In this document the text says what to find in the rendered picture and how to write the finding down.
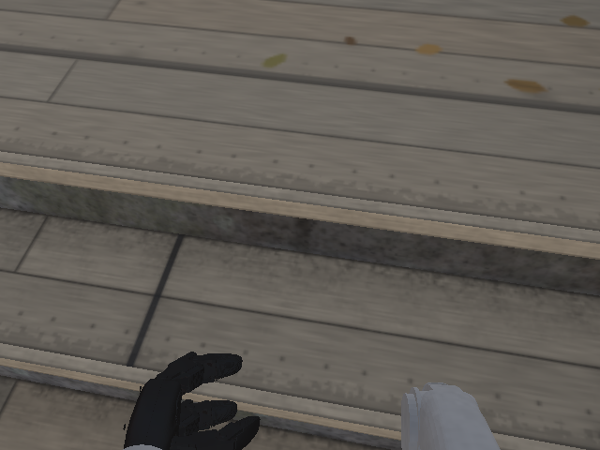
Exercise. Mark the stairs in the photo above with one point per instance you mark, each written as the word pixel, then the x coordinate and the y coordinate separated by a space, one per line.
pixel 339 336

